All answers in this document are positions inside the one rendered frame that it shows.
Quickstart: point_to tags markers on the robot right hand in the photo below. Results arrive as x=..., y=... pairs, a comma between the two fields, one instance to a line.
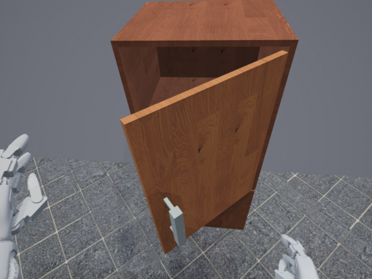
x=301, y=268

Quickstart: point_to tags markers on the left robot forearm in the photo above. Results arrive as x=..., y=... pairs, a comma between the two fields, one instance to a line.
x=9, y=268

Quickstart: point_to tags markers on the robot left hand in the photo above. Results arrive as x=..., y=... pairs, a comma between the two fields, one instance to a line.
x=12, y=166

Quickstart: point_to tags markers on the handle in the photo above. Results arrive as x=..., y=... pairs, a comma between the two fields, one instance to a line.
x=177, y=223

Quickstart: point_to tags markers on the cupboard door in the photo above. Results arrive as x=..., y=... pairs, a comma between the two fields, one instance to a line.
x=201, y=148

